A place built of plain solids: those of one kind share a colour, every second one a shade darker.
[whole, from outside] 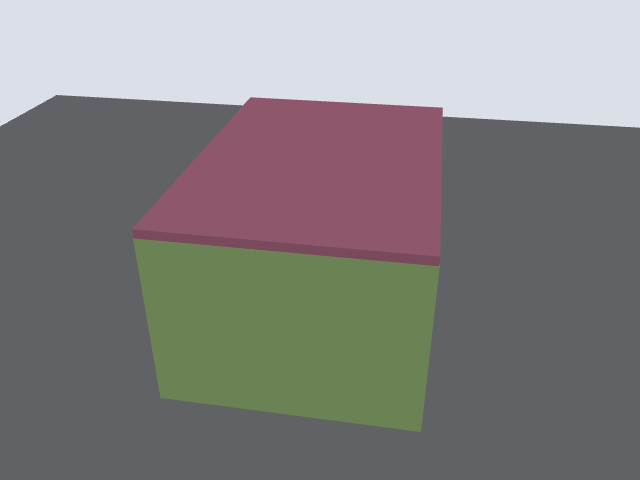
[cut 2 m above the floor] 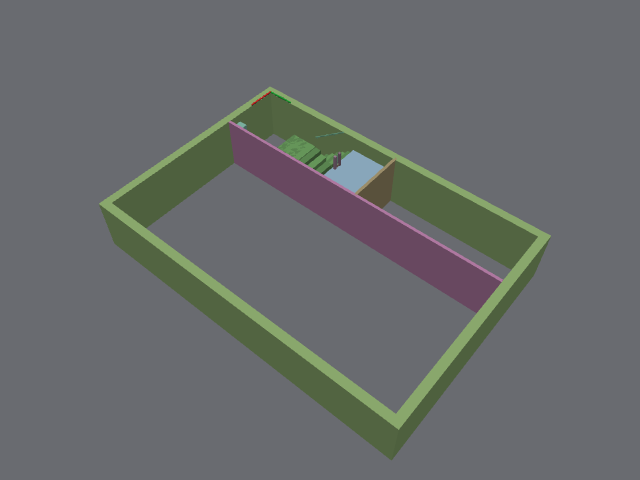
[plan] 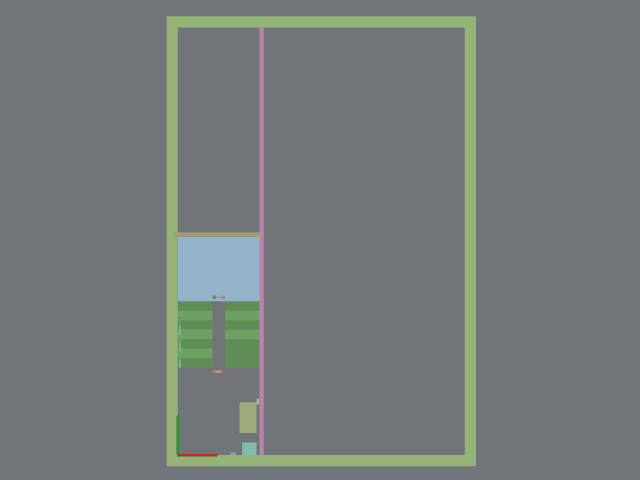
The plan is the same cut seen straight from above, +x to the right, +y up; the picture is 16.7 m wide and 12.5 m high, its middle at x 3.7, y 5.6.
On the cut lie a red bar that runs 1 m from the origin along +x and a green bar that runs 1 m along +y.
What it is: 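A small block of dwellings, 7.5 m wide and 11.1 m deep inside, its common dog-leg stair of 16 risers of 179 mm a storey on goings of 246 mm, 0.90 m wide flights and a well of 0.32 m; the dwelling on the first floor; a hall, a living room with a kitchen corner, a second bedroom, a bedroom, the bathroom shut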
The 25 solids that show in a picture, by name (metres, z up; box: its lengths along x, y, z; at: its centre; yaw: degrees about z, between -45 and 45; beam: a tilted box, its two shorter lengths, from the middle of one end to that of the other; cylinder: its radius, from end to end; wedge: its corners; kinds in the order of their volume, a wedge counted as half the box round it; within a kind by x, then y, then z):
{
 "wall_1": {"box": [0.29, 11.72, 5.78], "at": [-0.15, 5.57, 2.84]},
 "wall_2": {"box": [8.05, 0.29, 5.78], "at": [3.73, -0.15, 2.84]},
 "wall_3": {"box": [8.05, 0.29, 5.78], "at": [3.73, 11.28, 2.84]},
 "wall_4": {"box": [0.29, 11.72, 5.78], "at": [7.61, 5.57, 2.84]},
 "roof_slab_1": {"box": [8.03, 11.7, 0.44], "at": [3.73, 5.57, 5.79]},
 "piece_1": {"box": [0.9, 0.74, 0.23], "at": [0.45, 2.65, 0.06]},
 "piece_2": {"box": [0.9, 0.74, 0.41], "at": [0.45, 2.9, 0.15]},
 "piece_3": {"box": [0.9, 0.74, 0.59], "at": [0.45, 3.14, 0.24]},
 "piece_4": {"box": [0.9, 0.74, 0.77], "at": [0.45, 3.39, 0.33]},
 "piece_5": {"box": [0.9, 0.74, 0.94], "at": [0.45, 3.64, 0.42]},
 "piece_6": {"box": [0.9, 0.74, 1.12], "at": [0.45, 3.88, 0.51]},
 "piece_7": {"box": [0.9, 0.55, 1.3], "at": [0.45, 4.03, 0.6]},
 "piece_8": {"box": [0.9, 0.25, 2.73], "at": [1.67, 2.4, 1.32]},
 "piece_9": {"box": [0.9, 0.49, 2.56], "at": [1.67, 2.53, 1.23]},
 "piece_10": {"box": [0.9, 0.74, 2.38], "at": [1.67, 2.65, 1.14]},
 "piece_11": {"box": [0.9, 0.74, 2.2], "at": [1.67, 2.89, 1.05]},
 "piece_12": {"box": [0.9, 0.74, 2.02], "at": [1.67, 3.14, 0.96]},
 "piece_13": {"box": [0.9, 0.74, 1.84], "at": [1.67, 3.39, 0.87]},
 "piece_14": {"box": [0.9, 0.74, 1.66], "at": [1.67, 3.63, 0.78]},
 "half_1": {"box": [2.12, 1.68, 1.48], "at": [1.06, 4.85, 0.69]},
 "core_wall_low_1": {"box": [0.11, 11.14, 2.75], "at": [2.18, 5.57, 1.33]},
 "core_wall_back_1": {"box": [2.29, 0.11, 5.62], "at": [1.03, 5.74, 2.76]},
 "hung_more_letter_boxes_1": {"box": [0.37, 0.33, 1.73], "at": [1.86, 0.16, 0.82]},
 "laid_doormat_1": {"box": [0.45, 0.8, 0.05], "at": [1.82, 0.97, -0.02]},
 "guard_newel_1": {"box": [0.09, 0.09, 1.15], "at": [1.18, 4.11, 1.96]}
}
